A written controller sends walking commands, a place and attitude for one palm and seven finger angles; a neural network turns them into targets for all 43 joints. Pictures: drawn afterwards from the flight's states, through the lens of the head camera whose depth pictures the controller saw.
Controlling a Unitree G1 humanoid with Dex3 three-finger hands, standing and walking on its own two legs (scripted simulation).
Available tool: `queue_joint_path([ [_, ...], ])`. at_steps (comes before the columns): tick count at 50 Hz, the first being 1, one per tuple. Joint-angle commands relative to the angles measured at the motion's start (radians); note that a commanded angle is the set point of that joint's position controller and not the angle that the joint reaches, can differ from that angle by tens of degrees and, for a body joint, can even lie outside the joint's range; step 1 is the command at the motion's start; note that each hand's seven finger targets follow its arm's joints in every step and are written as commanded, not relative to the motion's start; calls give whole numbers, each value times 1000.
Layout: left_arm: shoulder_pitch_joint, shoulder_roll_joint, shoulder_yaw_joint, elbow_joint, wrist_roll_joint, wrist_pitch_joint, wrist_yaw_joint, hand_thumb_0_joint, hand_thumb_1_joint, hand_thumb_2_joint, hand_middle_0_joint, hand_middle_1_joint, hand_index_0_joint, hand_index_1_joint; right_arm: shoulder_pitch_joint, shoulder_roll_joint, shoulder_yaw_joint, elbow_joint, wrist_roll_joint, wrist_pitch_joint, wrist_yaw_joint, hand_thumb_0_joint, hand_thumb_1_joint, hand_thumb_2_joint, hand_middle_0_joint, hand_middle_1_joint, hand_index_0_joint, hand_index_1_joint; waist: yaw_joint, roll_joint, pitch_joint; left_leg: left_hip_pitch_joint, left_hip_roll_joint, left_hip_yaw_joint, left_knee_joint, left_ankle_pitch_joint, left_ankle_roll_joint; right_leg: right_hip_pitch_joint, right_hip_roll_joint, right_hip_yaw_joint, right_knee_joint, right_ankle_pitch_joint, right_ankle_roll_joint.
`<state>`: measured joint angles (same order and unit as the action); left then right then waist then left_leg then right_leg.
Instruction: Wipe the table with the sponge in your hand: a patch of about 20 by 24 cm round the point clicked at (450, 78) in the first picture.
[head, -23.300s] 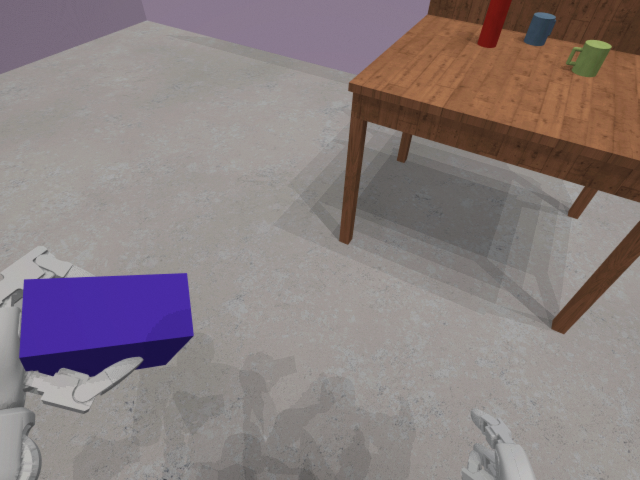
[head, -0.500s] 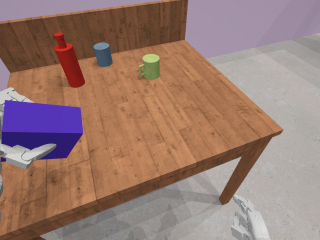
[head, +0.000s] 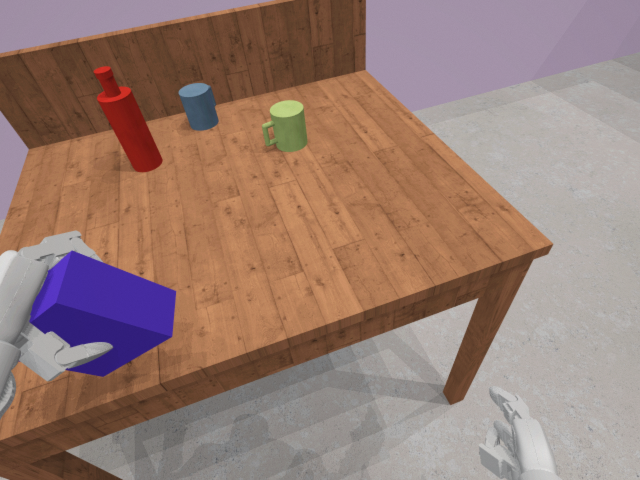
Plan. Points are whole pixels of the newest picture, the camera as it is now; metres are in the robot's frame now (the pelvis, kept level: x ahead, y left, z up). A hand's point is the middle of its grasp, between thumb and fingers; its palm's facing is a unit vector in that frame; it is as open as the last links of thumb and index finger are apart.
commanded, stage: turn the palm down, sponge in hand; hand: left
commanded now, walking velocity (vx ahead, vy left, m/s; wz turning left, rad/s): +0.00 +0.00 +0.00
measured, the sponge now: (106, 325) +0.24 +0.27 +0.11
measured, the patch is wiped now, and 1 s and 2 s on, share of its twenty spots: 0.00 0.00 0.00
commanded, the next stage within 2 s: move the sponge above the wiping area in 1.50 s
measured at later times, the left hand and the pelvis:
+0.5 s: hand (68, 313) +0.23 +0.28 +0.15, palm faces +0.22 -0.34 -0.92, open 9.7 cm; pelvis +0.01 +0.02 +0.00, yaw -1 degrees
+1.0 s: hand (1, 295) +0.24 +0.35 +0.17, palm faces +0.22 -0.08 -0.97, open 9.7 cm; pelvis +0.01 +0.06 +0.02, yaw -1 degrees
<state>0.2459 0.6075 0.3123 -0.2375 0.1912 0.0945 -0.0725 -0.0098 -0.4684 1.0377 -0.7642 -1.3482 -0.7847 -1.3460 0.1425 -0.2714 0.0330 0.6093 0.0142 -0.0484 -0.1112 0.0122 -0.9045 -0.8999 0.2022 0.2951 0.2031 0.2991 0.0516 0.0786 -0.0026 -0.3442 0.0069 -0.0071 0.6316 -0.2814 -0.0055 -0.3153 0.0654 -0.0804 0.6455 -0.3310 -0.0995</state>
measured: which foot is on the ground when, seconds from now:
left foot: down 0.00-1.00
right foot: down 0.00-1.00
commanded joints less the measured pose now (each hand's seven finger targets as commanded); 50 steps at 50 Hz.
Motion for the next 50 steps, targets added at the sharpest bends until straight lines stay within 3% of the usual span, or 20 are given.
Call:
queue_joint_path([
  [1,-60,311,288,-306,0,-137,88,0,100,1300,-1200,-1600,-1200,-1600,-133,-70,-46,-177,-3,-56,4,0,-900,-900,200,300,200,300,61,-100,-241,-45,-30,-8,38,129,17,174,-175,285,-145,298,137],
  [2,3,334,337,-287,7,-137,116,0,100,1300,-1200,-1600,-1200,-1600,-94,-78,-59,-165,-3,-54,10,0,-900,-900,200,300,200,300,66,-61,-245,-23,-26,-1,40,153,17,158,-163,270,-130,352,131],
  [3,32,290,307,-287,7,-126,132,0,100,1300,-1200,-1600,-1200,-1600,-83,-86,-62,-171,2,-52,14,0,-900,-900,200,300,200,300,62,-14,-235,-20,-29,5,35,164,19,137,-155,247,-119,376,125],
  [5,76,320,322,-249,34,-69,163,0,100,1300,-1200,-1600,-1200,-1600,-74,-108,-74,-168,9,-43,16,0,-900,-900,200,300,200,300,62,39,-192,-24,-27,12,38,154,14,95,-146,257,-123,360,116],
  [6,46,259,250,-244,39,-37,164,0,100,1300,-1200,-1600,-1200,-1600,-71,-108,-70,-178,10,-35,12,0,-900,-900,200,300,200,300,43,-1,-157,-42,-20,10,31,139,17,74,-153,242,-120,354,124],
  [10,22,307,212,-190,87,82,135,0,100,1300,-1200,-1600,-1200,-1600,-89,-139,-70,-193,25,-18,-15,0,-900,-900,200,300,200,300,28,-126,-116,-59,-23,13,36,124,28,68,-150,255,-127,358,144],
  [14,-93,278,108,-287,150,60,92,0,100,1300,-1200,-1600,-1200,-1600,-107,-123,-61,-215,31,-29,-39,0,-900,-900,200,300,200,300,2,-120,-162,3,-34,17,24,130,50,37,-130,220,-148,253,141],
  [19,-77,287,101,-377,259,-20,143,0,100,1300,-1200,-1600,-1200,-1600,-122,-104,-61,-201,13,-59,-45,0,-900,-900,200,300,200,300,24,-45,-217,90,-35,9,11,160,54,17,-109,204,-164,173,105],
  [20,-61,333,147,-374,286,-7,168,0,100,1300,-1200,-1600,-1200,-1600,-152,-102,-55,-199,15,-65,-38,0,-900,-900,200,300,200,300,42,-5,-205,97,-39,3,6,161,48,10,-94,215,-169,153,88],
  [21,-86,279,108,-380,304,2,185,0,100,1300,-1200,-1600,-1200,-1600,-149,-86,-48,-199,12,-63,-32,0,-900,-900,200,300,200,300,40,12,-227,103,-35,9,-12,169,49,21,-95,166,-154,170,89],
  [25,-82,299,145,-265,335,130,225,0,100,1300,-1200,-1600,-1200,-1600,-185,-100,-42,-180,24,-33,-19,0,-900,-900,200,300,200,300,68,53,-139,68,-23,-2,-90,140,27,37,-70,132,-163,138,71],
  [26,-120,237,78,-266,338,164,220,0,100,1300,-1200,-1600,-1200,-1600,-187,-97,-38,-186,26,-22,-15,0,-900,-900,200,300,200,300,58,47,-145,69,-17,3,-105,145,26,52,-73,107,-161,150,74],
  [30,-167,229,-2,-187,381,308,156,0,100,1300,-1200,-1600,-1200,-1600,-268,-105,-9,-193,40,6,-14,0,-900,-900,200,300,200,300,58,-32,-81,76,-19,-14,-159,102,30,55,-64,108,-207,90,74],
  [31,-197,180,-83,-199,397,326,128,0,100,1300,-1200,-1600,-1200,-1600,-270,-103,-2,-200,43,10,-15,0,-900,-900,200,300,200,300,41,-36,-80,91,-16,-12,-171,93,35,53,-68,92,-215,84,78],
  [36,-309,138,-214,-311,505,304,32,0,100,1300,-1200,-1600,-1200,-1600,-308,-81,16,-216,41,-3,-20,0,-900,-900,200,300,200,300,30,-21,-130,186,-11,-43,-213,74,55,71,-58,85,-229,61,69],
  [40,-317,273,-73,-390,599,229,61,0,100,1300,-1200,-1600,-1200,-1600,-330,-75,15,-191,14,-11,-8,0,-900,-900,200,300,200,300,75,40,-211,225,2,-95,-251,119,54,160,-36,107,-213,128,44],
  [41,-331,236,-97,-390,622,217,79,0,100,1300,-1200,-1600,-1200,-1600,-312,-60,21,-179,10,-11,-3,0,-900,-900,200,300,200,300,74,57,-230,240,3,-91,-247,158,51,164,-44,88,-205,143,45],
  [45,-311,287,6,-255,655,263,142,0,100,1300,-1200,-1600,-1200,-1600,-339,-74,9,-129,8,16,24,0,-900,-900,200,300,200,300,107,72,-173,206,6,-115,-270,204,28,190,-26,131,-233,177,17],
  [46,-348,195,-80,-234,649,286,147,0,100,1300,-1200,-1600,-1200,-1600,-337,-64,12,-124,14,23,31,0,-900,-900,200,300,200,300,91,60,-158,209,10,-98,-266,235,21,175,-43,93,-233,191,25],
  [50,-336,146,-146,-155,632,384,107,0,100,1300,-1200,-1600,-1200,-1600,-402,-78,16,-130,34,43,41,0,-900,-900,200,300,200,300,82,31,-102,198,-6,-85,-282,204,20,159,-40,117,-266,180,23],
])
